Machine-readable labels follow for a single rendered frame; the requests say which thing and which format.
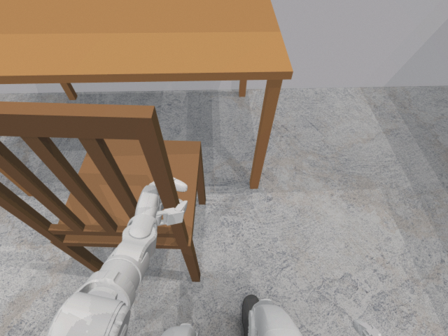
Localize right robot hand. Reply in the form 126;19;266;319
353;319;381;336

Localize chair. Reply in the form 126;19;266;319
0;101;206;282

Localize left robot hand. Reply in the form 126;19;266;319
135;177;188;226

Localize table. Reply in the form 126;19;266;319
0;0;293;196

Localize right robot foot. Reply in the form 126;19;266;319
242;295;259;336

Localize left robot upper arm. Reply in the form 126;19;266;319
50;292;131;336

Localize right robot thigh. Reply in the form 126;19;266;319
248;304;302;336

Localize robot left forearm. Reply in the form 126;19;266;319
47;214;158;336

